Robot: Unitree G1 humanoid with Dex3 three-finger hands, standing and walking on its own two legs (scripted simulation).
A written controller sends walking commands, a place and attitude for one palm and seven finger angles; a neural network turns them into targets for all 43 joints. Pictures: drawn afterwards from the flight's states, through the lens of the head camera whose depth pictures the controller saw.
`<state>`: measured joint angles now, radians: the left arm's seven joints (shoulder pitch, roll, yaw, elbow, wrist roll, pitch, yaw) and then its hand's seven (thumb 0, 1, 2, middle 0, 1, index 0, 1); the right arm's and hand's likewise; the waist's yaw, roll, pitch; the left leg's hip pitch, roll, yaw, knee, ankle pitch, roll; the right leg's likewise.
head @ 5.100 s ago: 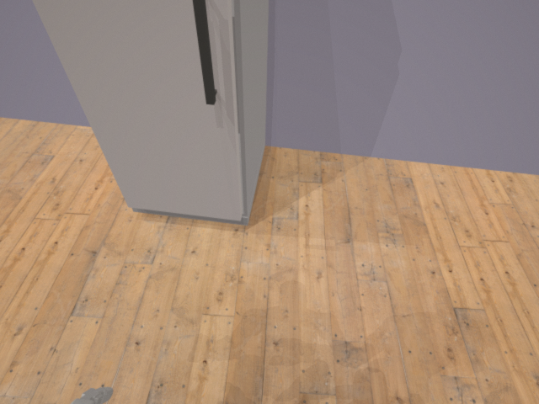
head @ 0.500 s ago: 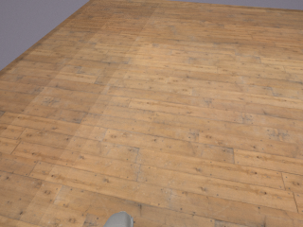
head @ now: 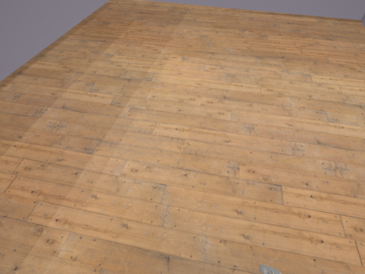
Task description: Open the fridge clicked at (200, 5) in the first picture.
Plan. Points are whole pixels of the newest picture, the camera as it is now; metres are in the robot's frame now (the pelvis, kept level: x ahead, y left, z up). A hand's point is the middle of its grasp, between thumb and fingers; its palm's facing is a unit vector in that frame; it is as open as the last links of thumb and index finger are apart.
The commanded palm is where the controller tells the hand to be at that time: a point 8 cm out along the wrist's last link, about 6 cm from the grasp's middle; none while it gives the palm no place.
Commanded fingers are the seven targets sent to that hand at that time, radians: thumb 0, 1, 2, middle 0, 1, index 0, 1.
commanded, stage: turn to face it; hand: right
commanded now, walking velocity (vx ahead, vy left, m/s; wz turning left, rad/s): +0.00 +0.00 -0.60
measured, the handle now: out of the picture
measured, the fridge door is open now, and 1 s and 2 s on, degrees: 0 0 0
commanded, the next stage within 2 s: none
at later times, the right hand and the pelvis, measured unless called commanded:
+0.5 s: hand out of the picture +0.00 -0.20 -0.14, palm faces +0.31 +0.90 -0.29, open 7.4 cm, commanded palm none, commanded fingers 0.00 -0.90 -0.90 0.20 0.30 0.20 0.30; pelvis -0.03 +0.03 +0.01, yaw -16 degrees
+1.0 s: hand out of the picture -0.15 -0.21 -0.16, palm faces +0.59 +0.77 -0.26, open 7.4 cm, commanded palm none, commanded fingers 0.00 -0.90 -0.90 0.20 0.30 0.20 0.30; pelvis -0.07 +0.01 +0.01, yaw -35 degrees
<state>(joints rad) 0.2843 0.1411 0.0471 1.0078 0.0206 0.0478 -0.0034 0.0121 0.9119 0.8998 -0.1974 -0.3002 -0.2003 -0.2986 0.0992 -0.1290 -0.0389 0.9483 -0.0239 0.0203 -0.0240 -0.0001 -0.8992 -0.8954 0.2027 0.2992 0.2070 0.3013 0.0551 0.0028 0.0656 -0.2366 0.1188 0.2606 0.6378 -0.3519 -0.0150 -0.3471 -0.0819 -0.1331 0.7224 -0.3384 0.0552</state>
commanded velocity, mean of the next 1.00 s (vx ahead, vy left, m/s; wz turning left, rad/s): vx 0.00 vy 0.00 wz -0.60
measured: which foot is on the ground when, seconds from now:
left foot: down 0.00-0.02, up 0.04-0.48, down 0.50-0.84, up 0.86-1.00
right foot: up 0.00-0.00, down 0.02-0.48, up 0.50-0.82, down 0.84-1.00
